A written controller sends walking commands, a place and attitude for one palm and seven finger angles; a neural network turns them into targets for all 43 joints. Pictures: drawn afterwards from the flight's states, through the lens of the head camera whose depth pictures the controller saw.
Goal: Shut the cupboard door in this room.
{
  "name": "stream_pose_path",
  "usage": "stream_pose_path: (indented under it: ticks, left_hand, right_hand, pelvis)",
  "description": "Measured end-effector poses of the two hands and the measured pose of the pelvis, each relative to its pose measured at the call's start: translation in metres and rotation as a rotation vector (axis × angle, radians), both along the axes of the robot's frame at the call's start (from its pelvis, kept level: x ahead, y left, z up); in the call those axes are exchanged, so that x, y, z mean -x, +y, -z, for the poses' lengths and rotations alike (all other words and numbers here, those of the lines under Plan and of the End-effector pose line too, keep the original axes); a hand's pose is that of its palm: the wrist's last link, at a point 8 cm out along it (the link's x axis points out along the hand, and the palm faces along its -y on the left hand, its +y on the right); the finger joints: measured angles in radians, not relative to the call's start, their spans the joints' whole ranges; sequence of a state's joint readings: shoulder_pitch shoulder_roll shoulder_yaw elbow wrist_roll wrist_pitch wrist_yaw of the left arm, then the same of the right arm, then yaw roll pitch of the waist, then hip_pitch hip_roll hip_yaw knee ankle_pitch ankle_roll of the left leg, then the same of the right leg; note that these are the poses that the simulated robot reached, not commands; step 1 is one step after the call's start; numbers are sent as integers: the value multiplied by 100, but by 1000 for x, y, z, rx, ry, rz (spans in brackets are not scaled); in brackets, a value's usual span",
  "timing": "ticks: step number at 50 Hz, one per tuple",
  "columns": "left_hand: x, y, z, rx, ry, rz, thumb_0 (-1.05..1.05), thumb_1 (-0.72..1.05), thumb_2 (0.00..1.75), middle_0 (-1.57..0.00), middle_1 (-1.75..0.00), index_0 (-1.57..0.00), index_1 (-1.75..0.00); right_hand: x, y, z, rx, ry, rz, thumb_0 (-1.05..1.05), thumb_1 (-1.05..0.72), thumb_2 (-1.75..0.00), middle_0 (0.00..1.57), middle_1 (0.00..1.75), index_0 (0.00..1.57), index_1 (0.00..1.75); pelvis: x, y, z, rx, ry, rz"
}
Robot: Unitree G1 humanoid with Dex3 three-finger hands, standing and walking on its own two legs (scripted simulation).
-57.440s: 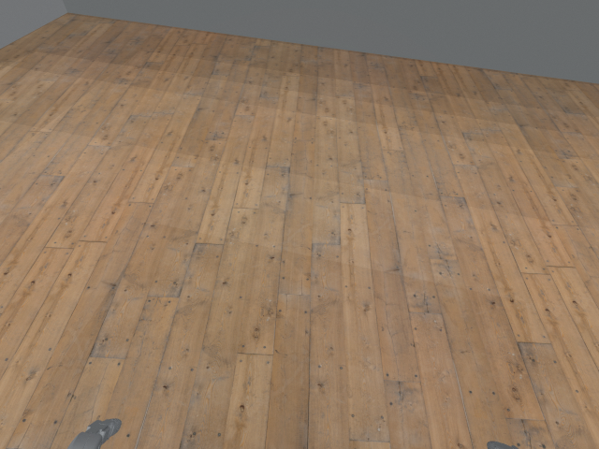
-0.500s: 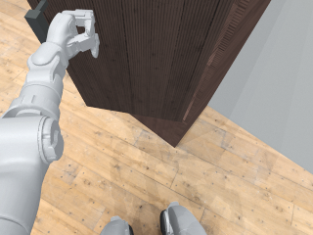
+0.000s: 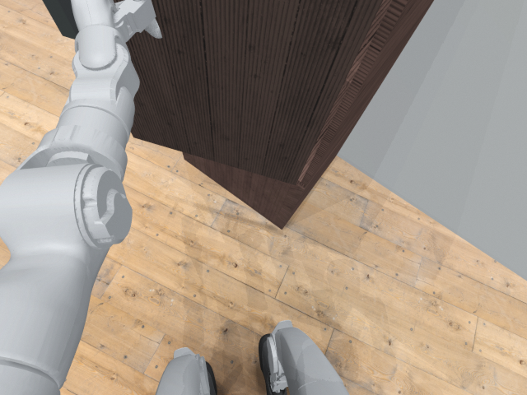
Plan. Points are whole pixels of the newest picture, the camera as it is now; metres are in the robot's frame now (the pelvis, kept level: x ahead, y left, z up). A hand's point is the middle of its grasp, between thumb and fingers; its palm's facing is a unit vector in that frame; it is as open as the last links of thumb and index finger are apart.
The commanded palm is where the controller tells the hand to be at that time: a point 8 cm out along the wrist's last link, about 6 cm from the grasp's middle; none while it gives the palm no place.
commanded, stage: pull the fist back off the door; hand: left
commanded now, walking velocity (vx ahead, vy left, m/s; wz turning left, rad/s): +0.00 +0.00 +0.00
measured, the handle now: out of the picture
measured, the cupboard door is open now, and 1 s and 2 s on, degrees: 20 20 20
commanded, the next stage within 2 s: draw the hand back to the body in 0.68 s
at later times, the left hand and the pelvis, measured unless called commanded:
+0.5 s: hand (146, 62) +0.53 +0.05 +0.12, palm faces +0.01 -1.00 -0.01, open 3.1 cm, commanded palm +0.50 +0.09 +0.14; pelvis +0.02 +0.00 +0.04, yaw +0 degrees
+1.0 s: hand (121, 76) +0.48 +0.07 +0.16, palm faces +0.04 -1.00 -0.04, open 3.1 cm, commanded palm +0.43 +0.12 +0.16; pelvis +0.02 +0.00 +0.04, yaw -1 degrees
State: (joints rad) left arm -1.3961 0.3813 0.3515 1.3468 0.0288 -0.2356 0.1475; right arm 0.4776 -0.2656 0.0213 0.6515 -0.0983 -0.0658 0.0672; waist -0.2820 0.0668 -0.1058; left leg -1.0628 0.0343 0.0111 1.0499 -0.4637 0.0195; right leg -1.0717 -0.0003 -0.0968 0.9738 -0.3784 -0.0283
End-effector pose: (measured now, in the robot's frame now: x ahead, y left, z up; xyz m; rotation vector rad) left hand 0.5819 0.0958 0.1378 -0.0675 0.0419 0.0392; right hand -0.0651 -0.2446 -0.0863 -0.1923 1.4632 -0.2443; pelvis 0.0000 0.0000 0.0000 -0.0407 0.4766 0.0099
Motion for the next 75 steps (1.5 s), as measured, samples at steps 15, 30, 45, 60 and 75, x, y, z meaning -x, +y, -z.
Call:
stream_pose_path:
  ticks: [15, 30, 45, 60, 75]
  left_hand:
    - [31, -7, -13, -42, -19, -12, 2, 90, 90, -130, -150, -129, -150]
    - [97, 6, 10, -27, -68, 30, 2, 91, 90, -130, -150, -129, -150]
    - [102, 6, -11, -38, -42, -9, 2, 90, 90, -130, -150, -130, -150]
    - [197, 73, -29, -67, -95, -8, 2, 90, 90, -130, -150, -130, -150]
    - [289, 125, -56, -251, -93, -72, 2, 90, 90, -111, -129, -110, -128]
  right_hand:
    - [-7, 17, -13, -86, -37, 76, 0, -91, -89, 20, 30, 21, 30]
    - [-94, -27, -19, 10, -207, -54, 0, -91, -90, 20, 30, 20, 30]
    - [-121, 1, -10, -71, -314, -48, 0, -91, -89, 20, 30, 20, 30]
    - [-148, -15, -36, -24, -439, -52, 1, -91, -89, 20, 30, 20, 30]
    - [-264, 25, -95, -46, -774, -187, 1, -91, -90, 20, 30, 20, 30]
  pelvis:
    - [-19, -1, -29, -22, -107, 38]
    - [-23, 1, -36, -24, -188, 8]
    - [-15, -2, -41, -42, -229, 23]
    - [-16, -4, -59, -36, -376, 17]
    - [-15, 3, -76, -44, -503, -3]
